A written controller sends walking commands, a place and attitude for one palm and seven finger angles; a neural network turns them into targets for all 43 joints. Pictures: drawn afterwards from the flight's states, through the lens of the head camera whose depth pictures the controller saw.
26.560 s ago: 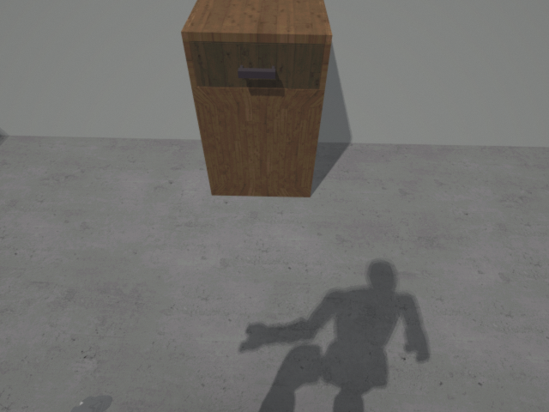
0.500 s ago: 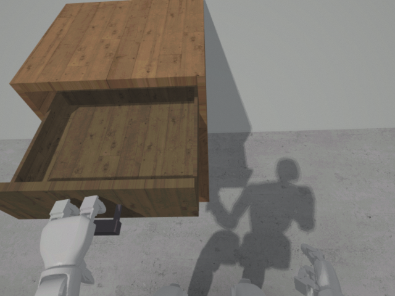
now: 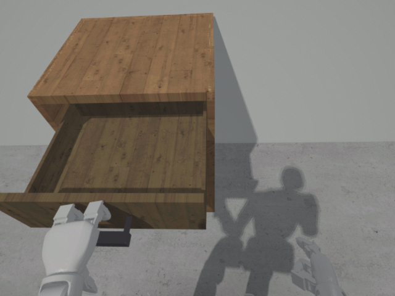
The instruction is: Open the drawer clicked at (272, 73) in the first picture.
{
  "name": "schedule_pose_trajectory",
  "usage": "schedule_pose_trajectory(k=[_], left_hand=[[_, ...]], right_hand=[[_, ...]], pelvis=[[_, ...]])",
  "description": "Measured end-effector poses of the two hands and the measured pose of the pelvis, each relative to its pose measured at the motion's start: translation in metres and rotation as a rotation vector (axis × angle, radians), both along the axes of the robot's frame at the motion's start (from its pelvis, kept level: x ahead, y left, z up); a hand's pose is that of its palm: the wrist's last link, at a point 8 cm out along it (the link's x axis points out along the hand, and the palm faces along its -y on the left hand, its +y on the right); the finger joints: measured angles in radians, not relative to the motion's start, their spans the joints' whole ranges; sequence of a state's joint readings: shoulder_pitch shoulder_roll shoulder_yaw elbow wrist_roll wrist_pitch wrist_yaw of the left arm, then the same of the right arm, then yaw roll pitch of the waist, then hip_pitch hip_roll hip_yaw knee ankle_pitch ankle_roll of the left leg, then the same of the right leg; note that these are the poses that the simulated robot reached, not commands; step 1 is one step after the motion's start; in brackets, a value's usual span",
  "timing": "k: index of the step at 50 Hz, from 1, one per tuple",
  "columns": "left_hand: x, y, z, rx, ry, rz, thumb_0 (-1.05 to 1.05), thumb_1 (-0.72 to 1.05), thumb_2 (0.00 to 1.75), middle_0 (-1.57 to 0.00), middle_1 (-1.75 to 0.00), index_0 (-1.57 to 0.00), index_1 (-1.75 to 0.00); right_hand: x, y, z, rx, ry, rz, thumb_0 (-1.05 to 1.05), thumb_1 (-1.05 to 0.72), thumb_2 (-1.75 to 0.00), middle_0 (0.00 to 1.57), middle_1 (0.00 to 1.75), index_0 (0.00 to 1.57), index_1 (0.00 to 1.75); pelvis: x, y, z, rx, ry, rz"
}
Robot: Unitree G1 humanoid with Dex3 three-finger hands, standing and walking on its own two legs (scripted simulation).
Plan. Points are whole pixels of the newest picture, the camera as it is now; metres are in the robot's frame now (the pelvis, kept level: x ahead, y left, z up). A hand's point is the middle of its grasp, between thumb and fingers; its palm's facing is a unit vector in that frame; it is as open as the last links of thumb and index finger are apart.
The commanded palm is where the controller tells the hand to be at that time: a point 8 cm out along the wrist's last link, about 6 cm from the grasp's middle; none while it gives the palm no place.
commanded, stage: lift the hand off the handle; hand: left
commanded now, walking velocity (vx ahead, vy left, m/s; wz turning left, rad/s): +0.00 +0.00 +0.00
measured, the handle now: (101, 229) +0.25 +0.25 -0.05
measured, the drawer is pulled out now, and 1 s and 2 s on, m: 0.29 0.29 0.29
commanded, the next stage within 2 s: draw the hand back to the body in 1.42 s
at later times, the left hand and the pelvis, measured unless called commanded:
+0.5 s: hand (76, 240) +0.20 +0.25 +0.04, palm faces +0.02 -0.08 -1.00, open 13.5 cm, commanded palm +0.18 +0.25 +0.09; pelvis +0.01 +0.00 +0.01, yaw +0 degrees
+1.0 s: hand (66, 229) +0.21 +0.25 +0.08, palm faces +0.04 -0.09 -1.00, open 13.8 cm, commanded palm +0.18 +0.25 +0.13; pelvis +0.01 +0.00 +0.03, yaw -1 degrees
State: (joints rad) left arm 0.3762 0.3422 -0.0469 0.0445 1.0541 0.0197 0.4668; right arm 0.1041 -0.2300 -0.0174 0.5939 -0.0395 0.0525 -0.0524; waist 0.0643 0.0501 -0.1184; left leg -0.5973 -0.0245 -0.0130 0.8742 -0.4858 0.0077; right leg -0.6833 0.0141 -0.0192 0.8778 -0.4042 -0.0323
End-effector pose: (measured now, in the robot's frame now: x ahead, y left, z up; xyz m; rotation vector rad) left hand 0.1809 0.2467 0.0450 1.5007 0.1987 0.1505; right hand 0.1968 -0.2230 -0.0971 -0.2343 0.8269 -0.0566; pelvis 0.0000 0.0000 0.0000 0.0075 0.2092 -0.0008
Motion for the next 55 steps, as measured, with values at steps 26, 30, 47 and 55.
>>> schedule_pose_trajectory(k=[26,30,47,55], left_hand=[[0.0,0.002,0.047,-0.015,-0.049,-0.009,-0.01,-0.49,0.3,-0.32,-1.2,-0.36,-1.22],[0.002,0.002,0.055,-0.016,-0.062,-0.008,-0.01,-0.49,0.3,-0.32,-1.2,-0.34,-1.21],[0.004,0.003,0.079,-0.025,-0.062,-0.033,-0.01,-0.49,0.3,-0.32,-1.2,-0.32,-1.2],[0.002,0.007,0.091,-0.029,-0.062,-0.029,-0.01,-0.49,0.3,-0.32,-1.2,-0.32,-1.2]], right_hand=[[0.011,0.005,0.019,0.027,-0.023,0.017,0.02,-0.91,-0.9,0.2,0.3,0.2,0.3],[0.012,0.006,0.022,0.033,-0.028,0.018,0.02,-0.91,-0.9,0.2,0.3,0.2,0.3],[0.017,0.012,0.032,0.046,-0.039,0.036,0.02,-0.91,-0.9,0.2,0.3,0.2,0.3],[0.02,0.017,0.037,0.056,-0.046,0.041,0.02,-0.91,-0.9,0.2,0.3,0.2,0.3]], pelvis=[[0.008,0.002,0.014,-0.002,-0.053,-0.006],[0.009,0.001,0.017,-0.001,-0.061,-0.007],[0.01,0.002,0.025,-0.004,-0.092,-0.006],[0.012,0.005,0.029,-0.007,-0.104,-0.007]])
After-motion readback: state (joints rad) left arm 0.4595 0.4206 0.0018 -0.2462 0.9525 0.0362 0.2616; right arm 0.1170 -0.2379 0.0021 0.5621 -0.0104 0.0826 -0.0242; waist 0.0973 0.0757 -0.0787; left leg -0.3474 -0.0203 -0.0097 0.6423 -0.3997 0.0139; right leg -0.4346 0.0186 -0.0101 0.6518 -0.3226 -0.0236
